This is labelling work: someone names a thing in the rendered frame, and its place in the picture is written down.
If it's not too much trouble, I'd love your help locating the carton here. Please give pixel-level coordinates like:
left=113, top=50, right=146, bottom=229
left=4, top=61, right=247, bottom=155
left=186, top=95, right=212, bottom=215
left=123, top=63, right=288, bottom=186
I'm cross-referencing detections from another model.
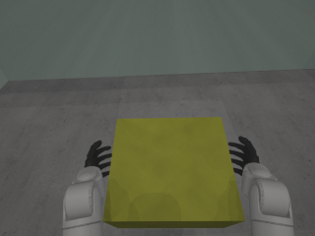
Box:
left=102, top=117, right=245, bottom=228

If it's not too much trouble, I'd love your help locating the robot left hand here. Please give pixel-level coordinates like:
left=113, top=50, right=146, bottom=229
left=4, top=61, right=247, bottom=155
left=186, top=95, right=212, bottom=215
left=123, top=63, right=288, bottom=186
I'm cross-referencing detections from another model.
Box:
left=84, top=140, right=112, bottom=177

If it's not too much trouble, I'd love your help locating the left robot forearm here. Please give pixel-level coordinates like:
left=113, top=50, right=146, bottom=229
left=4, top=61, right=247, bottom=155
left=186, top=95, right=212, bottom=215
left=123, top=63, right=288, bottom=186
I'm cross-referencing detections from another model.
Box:
left=62, top=166, right=106, bottom=236

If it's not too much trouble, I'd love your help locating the robot right hand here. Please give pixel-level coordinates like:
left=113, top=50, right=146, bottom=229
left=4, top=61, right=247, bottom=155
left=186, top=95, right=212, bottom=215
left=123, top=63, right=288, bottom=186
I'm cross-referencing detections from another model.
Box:
left=228, top=136, right=260, bottom=176

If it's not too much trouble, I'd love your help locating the right robot forearm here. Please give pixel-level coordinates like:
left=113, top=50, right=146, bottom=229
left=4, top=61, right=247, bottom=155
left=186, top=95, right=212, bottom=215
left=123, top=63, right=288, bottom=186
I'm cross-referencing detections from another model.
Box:
left=241, top=162, right=294, bottom=236

